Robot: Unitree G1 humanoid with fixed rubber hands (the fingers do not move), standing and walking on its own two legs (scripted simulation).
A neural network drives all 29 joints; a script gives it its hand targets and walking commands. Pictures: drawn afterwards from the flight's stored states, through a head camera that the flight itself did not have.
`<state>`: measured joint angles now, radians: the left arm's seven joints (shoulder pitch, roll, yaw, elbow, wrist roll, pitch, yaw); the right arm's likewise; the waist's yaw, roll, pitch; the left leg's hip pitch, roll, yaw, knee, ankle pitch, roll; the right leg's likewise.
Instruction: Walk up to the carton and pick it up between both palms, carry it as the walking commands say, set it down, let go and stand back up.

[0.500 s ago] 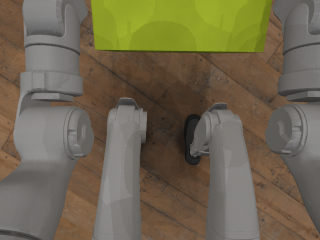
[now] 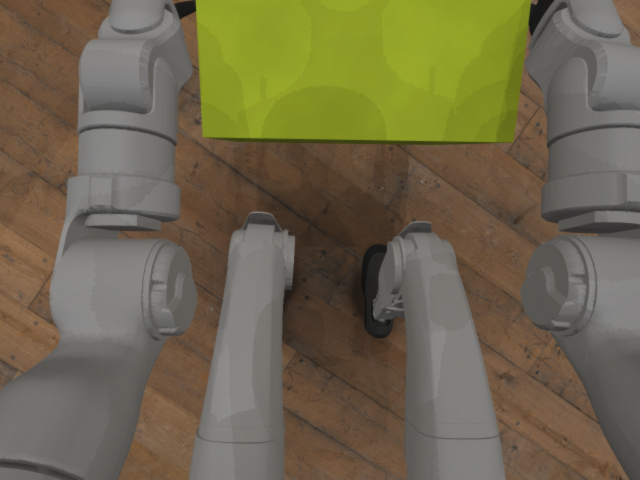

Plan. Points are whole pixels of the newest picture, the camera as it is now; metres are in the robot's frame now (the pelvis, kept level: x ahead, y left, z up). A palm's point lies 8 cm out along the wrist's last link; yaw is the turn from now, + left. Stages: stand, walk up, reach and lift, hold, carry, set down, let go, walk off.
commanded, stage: reach and lift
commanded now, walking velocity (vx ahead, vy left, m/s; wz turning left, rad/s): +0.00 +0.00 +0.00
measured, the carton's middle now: (350, 38) +0.54 +0.01 -0.13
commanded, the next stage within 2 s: none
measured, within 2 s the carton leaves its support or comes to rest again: neither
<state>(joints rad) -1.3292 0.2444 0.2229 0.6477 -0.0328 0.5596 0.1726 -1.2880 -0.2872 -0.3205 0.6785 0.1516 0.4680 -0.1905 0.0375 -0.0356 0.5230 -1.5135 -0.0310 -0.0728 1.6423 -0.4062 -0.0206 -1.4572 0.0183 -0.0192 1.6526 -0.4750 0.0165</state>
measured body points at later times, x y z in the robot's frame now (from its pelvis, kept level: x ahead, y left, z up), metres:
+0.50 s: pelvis -0.01 +0.00 +0.06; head +0.27 +0.03 +0.40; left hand +0.52 +0.19 +0.01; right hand +0.53 -0.18 +0.03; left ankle +0.17 +0.12 -0.51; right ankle +0.15 -0.13 -0.51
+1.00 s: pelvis +0.01 +0.00 +0.12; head +0.25 +0.02 +0.49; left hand +0.50 +0.17 +0.08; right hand +0.50 -0.19 +0.09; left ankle +0.17 +0.12 -0.51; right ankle +0.15 -0.13 -0.51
